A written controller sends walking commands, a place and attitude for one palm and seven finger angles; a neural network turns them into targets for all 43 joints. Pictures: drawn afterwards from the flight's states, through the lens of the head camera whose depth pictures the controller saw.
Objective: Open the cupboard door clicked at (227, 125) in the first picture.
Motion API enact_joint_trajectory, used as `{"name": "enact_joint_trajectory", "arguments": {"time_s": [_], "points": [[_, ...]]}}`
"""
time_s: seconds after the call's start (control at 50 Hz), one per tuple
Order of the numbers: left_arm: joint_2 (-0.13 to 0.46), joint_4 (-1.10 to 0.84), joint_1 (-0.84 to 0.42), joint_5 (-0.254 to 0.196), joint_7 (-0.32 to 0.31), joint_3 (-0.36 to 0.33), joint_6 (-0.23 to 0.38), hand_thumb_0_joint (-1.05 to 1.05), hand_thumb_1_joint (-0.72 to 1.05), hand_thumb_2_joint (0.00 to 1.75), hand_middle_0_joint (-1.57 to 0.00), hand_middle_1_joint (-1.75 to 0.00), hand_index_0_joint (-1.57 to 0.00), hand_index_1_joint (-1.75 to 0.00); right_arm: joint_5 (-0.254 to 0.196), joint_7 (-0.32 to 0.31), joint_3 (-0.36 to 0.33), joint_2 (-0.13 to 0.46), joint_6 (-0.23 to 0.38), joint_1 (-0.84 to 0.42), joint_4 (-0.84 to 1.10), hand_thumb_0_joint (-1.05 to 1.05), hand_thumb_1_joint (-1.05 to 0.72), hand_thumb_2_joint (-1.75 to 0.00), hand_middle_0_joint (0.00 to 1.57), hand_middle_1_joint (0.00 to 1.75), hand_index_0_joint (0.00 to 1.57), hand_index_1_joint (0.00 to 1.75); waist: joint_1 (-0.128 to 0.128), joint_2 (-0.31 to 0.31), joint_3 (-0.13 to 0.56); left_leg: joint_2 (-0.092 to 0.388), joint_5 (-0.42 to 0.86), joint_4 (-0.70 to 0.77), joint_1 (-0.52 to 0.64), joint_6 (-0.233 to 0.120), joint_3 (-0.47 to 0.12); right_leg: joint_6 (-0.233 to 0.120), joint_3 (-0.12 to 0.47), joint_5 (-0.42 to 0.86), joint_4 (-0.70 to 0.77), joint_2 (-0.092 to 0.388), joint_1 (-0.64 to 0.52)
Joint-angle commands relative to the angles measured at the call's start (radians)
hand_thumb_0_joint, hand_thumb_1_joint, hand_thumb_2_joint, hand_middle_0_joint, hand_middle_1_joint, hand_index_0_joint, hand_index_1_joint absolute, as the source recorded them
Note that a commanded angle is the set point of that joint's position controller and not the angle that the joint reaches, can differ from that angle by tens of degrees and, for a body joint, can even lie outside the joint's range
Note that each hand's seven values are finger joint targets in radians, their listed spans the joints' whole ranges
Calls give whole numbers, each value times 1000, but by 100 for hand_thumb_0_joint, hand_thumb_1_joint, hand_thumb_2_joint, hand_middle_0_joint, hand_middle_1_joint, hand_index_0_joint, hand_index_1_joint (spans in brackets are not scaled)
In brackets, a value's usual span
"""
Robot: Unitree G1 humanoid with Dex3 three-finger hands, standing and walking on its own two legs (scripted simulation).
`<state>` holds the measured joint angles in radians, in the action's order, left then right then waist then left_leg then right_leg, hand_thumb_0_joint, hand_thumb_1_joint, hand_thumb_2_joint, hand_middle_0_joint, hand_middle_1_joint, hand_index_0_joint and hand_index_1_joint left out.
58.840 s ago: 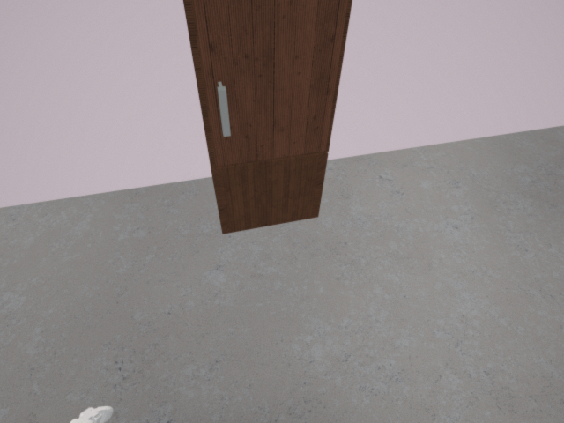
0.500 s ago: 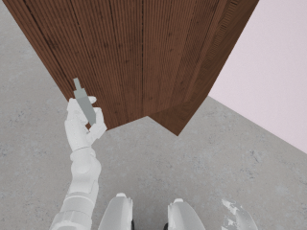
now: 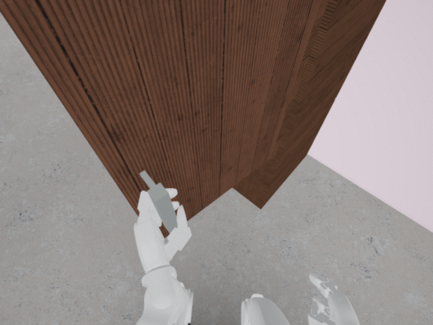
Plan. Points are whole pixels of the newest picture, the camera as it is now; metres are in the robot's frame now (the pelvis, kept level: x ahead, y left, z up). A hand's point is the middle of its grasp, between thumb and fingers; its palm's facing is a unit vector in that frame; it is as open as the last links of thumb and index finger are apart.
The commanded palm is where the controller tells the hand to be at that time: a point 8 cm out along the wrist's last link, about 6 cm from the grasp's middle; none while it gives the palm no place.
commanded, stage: open thumb and fingers to let go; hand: left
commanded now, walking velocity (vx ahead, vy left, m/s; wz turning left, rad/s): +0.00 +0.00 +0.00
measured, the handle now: (159, 203) +0.33 +0.12 +0.02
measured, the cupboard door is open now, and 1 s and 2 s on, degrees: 81 80 83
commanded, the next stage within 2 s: slide the hand sideways off the handle in 0.84 s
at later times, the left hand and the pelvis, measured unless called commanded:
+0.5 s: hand (180, 221) +0.30 +0.08 +0.00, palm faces +0.38 -0.92 -0.01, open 11.8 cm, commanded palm +0.26 +0.12 +0.01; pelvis -0.01 +0.00 -0.01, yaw +1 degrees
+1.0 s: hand (176, 226) +0.29 +0.09 +0.00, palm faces +0.28 -0.96 -0.02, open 14.5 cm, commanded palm +0.25 +0.11 +0.01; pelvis -0.02 +0.03 -0.01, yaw +0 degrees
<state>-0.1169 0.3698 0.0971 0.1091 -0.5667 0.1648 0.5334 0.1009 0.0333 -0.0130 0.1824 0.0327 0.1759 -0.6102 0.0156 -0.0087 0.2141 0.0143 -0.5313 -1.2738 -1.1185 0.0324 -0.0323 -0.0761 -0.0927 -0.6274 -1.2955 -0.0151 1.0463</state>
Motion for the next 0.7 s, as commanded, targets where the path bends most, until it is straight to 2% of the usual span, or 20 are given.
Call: {"name": "enact_joint_trajectory", "arguments": {"time_s": [0.0, 0.04, 0.06, 0.08, 0.1, 0.16, 0.2, 0.24, 0.28, 0.3, 0.34, 0.4, 0.44, 0.54, 0.6, 0.64, 0.68], "points": [[10, -193, -283, 73, -24, 12, 79, 0, 90, 90, -40, -135, -40, -135, 2, -21, -23, 80, 66, -56, 107, 0, -90, -90, 20, 30, 20, 30, 48, 93, 238, -36, 145, 49, 125, -44, 0, 71, 144, 349, 241, 45, -156], [22, -191, -297, 70, -34, -11, 88, 0, 76, 84, -39, -134, -39, -134, 1, -29, -25, 76, 74, -62, 106, 0, -90, -90, 20, 30, 20, 30, 37, 85, 249, -39, 128, 37, 106, -43, -3, 69, 162, 302, 248, 49, -162], [9, -173, -278, 63, -33, -10, 89, 0, 69, 81, -38, -133, -38, -133, 1, -29, -24, 75, 77, -76, 106, 0, -90, -90, 20, 30, 20, 30, 29, 77, 272, -41, 123, 32, 105, -43, 3, 72, 170, 301, 249, 54, -167], [-1, -164, -280, 53, -29, -5, 89, 0, 62, 78, -38, -132, -38, -132, 0, -29, -23, 75, 78, -72, 104, 0, -90, -90, 20, 30, 20, 30, 36, 99, 280, -42, 123, 31, 103, -43, 3, 78, 178, 317, 255, 59, -182], [-1, -171, -264, 42, -25, -11, 86, 0, 55, 75, -38, -131, -38, -131, -2, -29, -26, 76, 78, -73, 109, 0, -90, -90, 20, 30, 20, 30, 23, 86, 302, -43, 127, 33, 108, -41, 7, 77, 181, 321, 254, 59, -198], [-19, -197, -226, 19, -13, 3, 67, 0, 34, 66, -36, -129, -36, -129, -6, -27, -30, 82, 71, -54, 124, 0, -90, -90, 20, 30, 20, 30, 11, 79, 366, -43, 179, 51, 148, -42, 10, 75, 158, 414, 239, 54, -244], [-40, -213, -210, 5, -2, 28, 47, 0, 20, 60, -35, -127, -35, -127, -10, -26, -29, 83, 67, -47, 130, 0, -90, -90, 20, 30, 20, 30, 20, 91, 362, -42, 188, 56, 156, -43, 10, 82, 158, 457, 246, 56, -258], [-34, -213, -217, 3, 4, 29, 32, 0, 6, 54, -34, -126, -34, -126, -11, -29, -29, 88, 63, -39, 133, 0, -90, -90, 20, 30, 20, 30, 27, 100, 344, -40, 195, 59, 156, -45, 6, 79, 147, 458, 244, 51, -251], [-40, -220, -248, 12, 0, 41, 33, 0, -8, 48, -33, -124, -33, -124, -11, -28, -27, 87, 62, -44, 127, 0, -90, -90, 20, 30, 20, 30, 33, 95, 321, -38, 186, 61, 161, -45, 3, 78, 139, 434, 242, 49, -220], [-35, -195, -237, 18, -1, 34, 31, 0, -15, 45, -32, -124, -32, -124, -10, -30, -27, 86, 64, -43, 125, 0, -90, -90, 20, 30, 20, 30, 36, 120, 300, -38, 175, 60, 150, -44, 0, 79, 138, 423, 245, 51, -210], [-19, -168, -233, 29, -4, 16, 34, 0, -29, 39, -32, -122, -32, -122, -7, -32, -26, 88, 65, -46, 123, 0, -90, -90, 20, 30, 20, 30, 31, 131, 273, -37, 163, 59, 129, -46, -5, 73, 133, 379, 242, 45, -194], [-34, -173, -278, 44, -12, 31, 51, 0, -50, 30, -30, -120, -30, -120, -5, -30, -28, 87, 68, -52, 119, 0, -90, -90, 20, 30, 20, 30, 30, 98, 291, -38, 154, 57, 142, -45, 0, 69, 129, 346, 234, 44, -173], [-31, -172, -275, 50, -18, 29, 51, 0, -50, 30, -30, -120, -30, -120, -4, -29, -30, 91, 69, -50, 123, 0, -90, -90, 20, 30, 20, 30, 24, 71, 302, -36, 170, 64, 163, -47, 0, 58, 109, 334, 224, 34, -156], [-57, -177, -267, 49, -26, 47, 38, 0, -50, 30, -26, -95, -26, -95, -3, -28, -31, 92, 69, -42, 126, 0, -90, -90, 20, 30, 20, 30, 21, 54, 335, -36, 201, 75, 198, -48, 0, 48, 80, 345, 210, 24, -151], [-74, -175, -276, 52, -29, 65, 26, 0, -50, 30, -23, -80, -23, -80, -5, -27, -30, 92, 67, -43, 124, 0, -90, -90, 20, 30, 20, 30, 31, 69, 323, -33, 194, 81, 212, -48, -1, 50, 70, 332, 212, 20, -134], [-61, -175, -274, 53, -35, 51, 19, 0, -50, 30, -22, -70, -22, -70, -4, -29, -30, 94, 66, -44, 128, 0, -90, -90, 20, 30, 20, 30, 23, 63, 323, -32, 199, 87, 210, -47, -6, 45, 63, 320, 207, 16, -133], [-77, -160, -294, 56, -38, 61, 13, 0, -50, 30, -20, -60, -20, -60, -4, -27, -25, 91, 64, -48, 125, 0, -90, -90, 20, 30, 20, 30, 25, 57, 302, -34, 177, 92, 207, -47, -5, 45, 61, 290, 210, 17, -116]]}}
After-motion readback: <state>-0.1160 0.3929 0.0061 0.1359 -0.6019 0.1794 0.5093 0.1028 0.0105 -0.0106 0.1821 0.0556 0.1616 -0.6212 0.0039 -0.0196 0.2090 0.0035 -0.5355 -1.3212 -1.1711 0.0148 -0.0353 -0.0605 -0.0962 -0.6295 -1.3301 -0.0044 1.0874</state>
